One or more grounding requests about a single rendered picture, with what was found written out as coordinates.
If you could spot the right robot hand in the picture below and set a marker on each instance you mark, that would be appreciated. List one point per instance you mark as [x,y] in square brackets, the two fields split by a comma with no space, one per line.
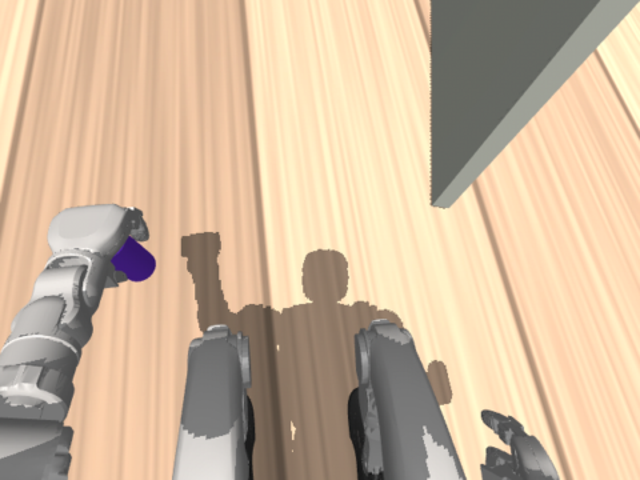
[528,459]

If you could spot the right robot foot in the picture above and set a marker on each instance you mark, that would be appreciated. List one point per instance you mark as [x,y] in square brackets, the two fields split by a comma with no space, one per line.
[357,436]

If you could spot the left robot arm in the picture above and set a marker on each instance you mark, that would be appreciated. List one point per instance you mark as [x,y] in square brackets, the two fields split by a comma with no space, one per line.
[38,362]

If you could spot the left robot hand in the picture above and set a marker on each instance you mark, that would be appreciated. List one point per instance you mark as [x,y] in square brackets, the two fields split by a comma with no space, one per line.
[100,229]

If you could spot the can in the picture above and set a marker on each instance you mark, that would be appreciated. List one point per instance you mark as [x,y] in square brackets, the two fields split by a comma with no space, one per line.
[134,260]

